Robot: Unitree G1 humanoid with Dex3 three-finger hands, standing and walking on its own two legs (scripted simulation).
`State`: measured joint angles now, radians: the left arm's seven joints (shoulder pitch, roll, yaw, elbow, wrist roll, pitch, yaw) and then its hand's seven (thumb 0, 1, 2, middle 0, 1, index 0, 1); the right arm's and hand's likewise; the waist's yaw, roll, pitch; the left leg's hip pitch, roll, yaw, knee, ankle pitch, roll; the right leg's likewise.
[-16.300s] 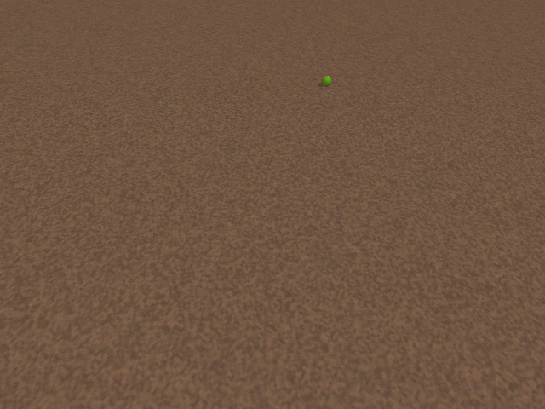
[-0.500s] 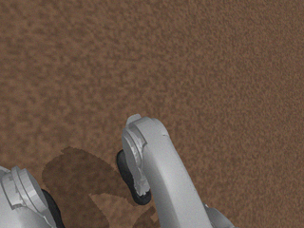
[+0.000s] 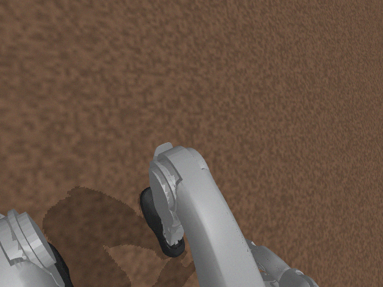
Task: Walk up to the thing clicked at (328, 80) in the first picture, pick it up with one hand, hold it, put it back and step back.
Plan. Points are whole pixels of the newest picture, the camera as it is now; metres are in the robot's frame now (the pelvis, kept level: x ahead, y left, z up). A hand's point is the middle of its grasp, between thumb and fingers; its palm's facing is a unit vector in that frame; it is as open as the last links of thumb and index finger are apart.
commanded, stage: rest palm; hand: left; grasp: from above
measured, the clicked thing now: out of the picture +0.49 +0.32 -0.27
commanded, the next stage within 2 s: close in 0.26 s
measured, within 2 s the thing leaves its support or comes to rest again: neither
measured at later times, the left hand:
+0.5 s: hand out of the picture +0.47 +0.31 -0.25, palm faces -0.41 -0.17 -0.90, open 13.6 cm
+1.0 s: hand out of the picture +0.46 +0.31 -0.25, palm faces -0.43 -0.16 -0.89, open 12.7 cm
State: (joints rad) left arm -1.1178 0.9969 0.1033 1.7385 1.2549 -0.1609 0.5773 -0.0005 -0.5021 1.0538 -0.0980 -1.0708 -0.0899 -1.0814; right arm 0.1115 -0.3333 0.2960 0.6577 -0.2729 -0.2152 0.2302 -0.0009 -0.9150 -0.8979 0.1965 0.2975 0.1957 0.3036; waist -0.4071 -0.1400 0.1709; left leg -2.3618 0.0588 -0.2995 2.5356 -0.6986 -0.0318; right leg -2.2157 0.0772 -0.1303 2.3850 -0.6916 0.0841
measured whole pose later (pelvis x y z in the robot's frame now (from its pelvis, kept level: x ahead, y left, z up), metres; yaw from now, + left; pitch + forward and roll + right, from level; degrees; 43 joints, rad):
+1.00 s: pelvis +0.00 +0.00 +0.01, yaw -1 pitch +27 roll -15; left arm -1.12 1.00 0.06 1.74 1.23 -0.15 0.59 0.00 -0.34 0.98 -0.20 -1.03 -0.20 -1.03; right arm 0.12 -0.34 0.33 0.64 -0.27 -0.24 0.25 0.00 -0.91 -0.90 0.20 0.30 0.20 0.30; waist -0.42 -0.16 0.19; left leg -2.35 0.06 -0.31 2.53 -0.70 -0.02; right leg -2.19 0.08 -0.14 2.36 -0.68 0.09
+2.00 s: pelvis +0.00 +0.00 +0.01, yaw -1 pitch +28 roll -15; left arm -1.13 1.02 0.08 1.73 1.22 -0.13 0.58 0.00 0.10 0.50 -0.65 -0.78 -0.73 -0.69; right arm 0.11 -0.35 0.34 0.63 -0.27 -0.23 0.23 0.00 -0.92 -0.90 0.20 0.30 0.20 0.30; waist -0.43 -0.15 0.20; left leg -2.35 0.06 -0.31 2.52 -0.70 -0.03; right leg -2.20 0.08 -0.14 2.35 -0.68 0.09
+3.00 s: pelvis -0.01 -0.01 +0.02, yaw +5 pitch +32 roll -9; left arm -1.06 0.77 0.01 1.33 1.18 -0.08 0.20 -0.02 0.07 0.52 -0.68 -0.74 -0.74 -0.69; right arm 0.19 -0.31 0.13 0.65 -0.13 -0.01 0.14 0.00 -0.91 -0.89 0.20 0.30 0.20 0.30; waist -0.27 0.00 -0.01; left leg -2.35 0.04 -0.20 2.40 -0.63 -0.03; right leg -2.22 0.03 -0.07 2.32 -0.67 0.06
